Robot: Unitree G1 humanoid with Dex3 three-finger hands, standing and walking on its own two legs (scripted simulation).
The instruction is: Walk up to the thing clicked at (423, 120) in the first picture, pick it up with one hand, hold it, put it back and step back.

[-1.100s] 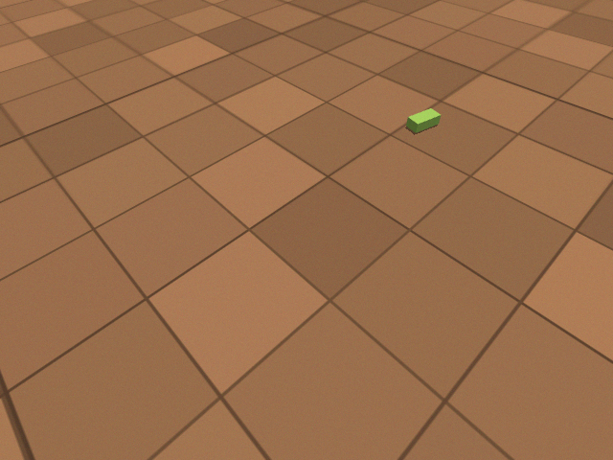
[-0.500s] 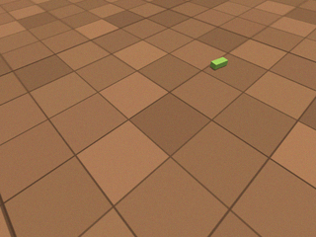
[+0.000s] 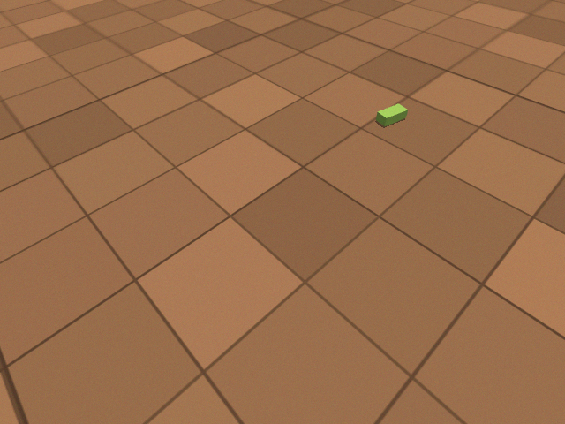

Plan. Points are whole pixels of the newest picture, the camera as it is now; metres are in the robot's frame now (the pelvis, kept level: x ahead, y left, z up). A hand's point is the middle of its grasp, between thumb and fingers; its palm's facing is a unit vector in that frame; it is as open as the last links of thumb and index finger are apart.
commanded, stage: stand
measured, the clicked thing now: (391, 114) +1.92 -0.62 -0.75
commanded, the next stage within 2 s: walk up in 0.02 s
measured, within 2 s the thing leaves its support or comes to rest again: neither
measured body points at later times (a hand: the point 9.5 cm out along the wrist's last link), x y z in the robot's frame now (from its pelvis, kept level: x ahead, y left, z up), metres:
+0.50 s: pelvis -0.02 -0.01 -0.03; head +0.03 -0.06 +0.41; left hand +0.14 +0.27 -0.12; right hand +0.01 -0.35 -0.16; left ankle -0.01 +0.13 -0.68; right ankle -0.02 -0.13 -0.75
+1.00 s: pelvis -0.03 +0.04 -0.03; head +0.02 +0.01 +0.42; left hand +0.25 +0.24 -0.14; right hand -0.16 -0.27 -0.13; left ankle +0.06 +0.14 -0.75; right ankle -0.11 -0.07 -0.72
